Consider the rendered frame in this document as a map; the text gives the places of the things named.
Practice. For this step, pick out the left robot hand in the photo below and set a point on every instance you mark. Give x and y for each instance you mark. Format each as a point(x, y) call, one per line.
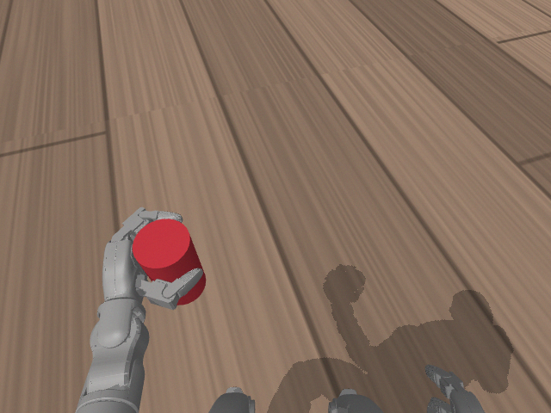
point(123, 277)

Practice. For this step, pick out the can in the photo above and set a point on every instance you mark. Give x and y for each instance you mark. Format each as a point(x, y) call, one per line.
point(165, 251)

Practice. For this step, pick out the right robot hand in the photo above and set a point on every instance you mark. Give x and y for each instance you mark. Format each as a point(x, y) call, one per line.
point(461, 401)

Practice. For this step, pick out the left robot arm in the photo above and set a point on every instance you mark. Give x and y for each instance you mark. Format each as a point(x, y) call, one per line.
point(114, 383)

